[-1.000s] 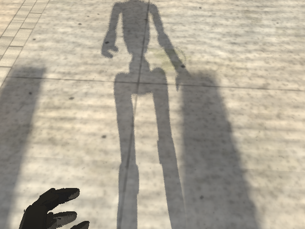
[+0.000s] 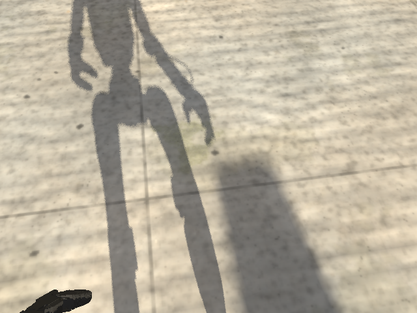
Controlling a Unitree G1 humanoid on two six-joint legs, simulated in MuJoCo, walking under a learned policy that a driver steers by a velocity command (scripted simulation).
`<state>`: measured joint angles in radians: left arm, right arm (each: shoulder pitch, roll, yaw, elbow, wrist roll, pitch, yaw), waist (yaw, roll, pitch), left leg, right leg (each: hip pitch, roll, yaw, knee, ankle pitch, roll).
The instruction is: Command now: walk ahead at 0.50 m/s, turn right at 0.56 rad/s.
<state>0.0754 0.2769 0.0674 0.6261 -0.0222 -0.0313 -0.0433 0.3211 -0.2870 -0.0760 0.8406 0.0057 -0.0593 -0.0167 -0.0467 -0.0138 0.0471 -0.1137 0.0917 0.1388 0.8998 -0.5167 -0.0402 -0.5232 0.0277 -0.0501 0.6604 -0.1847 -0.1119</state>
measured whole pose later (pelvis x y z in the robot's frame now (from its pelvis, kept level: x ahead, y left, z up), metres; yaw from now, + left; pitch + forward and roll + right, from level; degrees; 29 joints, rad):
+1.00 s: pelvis +0.58 +0.02 +0.01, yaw +14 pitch +3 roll -1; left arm 0.02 0.26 0.04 0.63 0.01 -0.13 -0.01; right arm 0.40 -0.30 -0.07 0.76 0.02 -0.02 -0.02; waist -0.08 0.02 0.00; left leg -0.13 -0.11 -0.25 0.63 -0.46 0.07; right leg -0.45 0.05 0.05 0.48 -0.08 -0.01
